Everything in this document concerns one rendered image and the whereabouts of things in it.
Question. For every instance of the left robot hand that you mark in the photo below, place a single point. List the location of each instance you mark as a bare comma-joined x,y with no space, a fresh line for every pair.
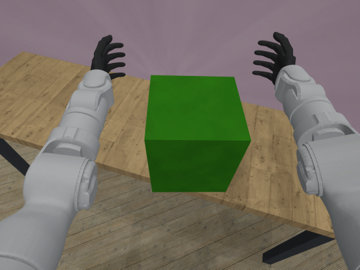
101,57

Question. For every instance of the left robot forearm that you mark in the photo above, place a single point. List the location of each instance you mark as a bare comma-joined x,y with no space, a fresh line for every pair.
83,120

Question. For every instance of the table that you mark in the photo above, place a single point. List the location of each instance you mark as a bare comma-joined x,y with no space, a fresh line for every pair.
35,91

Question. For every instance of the right robot forearm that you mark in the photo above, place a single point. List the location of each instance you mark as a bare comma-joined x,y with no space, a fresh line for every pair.
309,111

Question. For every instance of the robot right upper arm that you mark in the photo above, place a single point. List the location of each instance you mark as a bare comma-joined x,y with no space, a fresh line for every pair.
330,169

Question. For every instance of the right robot hand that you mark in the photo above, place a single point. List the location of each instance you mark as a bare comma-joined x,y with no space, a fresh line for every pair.
284,56

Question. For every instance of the robot left upper arm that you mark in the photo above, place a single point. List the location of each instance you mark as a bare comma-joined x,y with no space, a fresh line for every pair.
58,186

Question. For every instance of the carton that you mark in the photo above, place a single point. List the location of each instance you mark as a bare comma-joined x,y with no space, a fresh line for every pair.
196,133

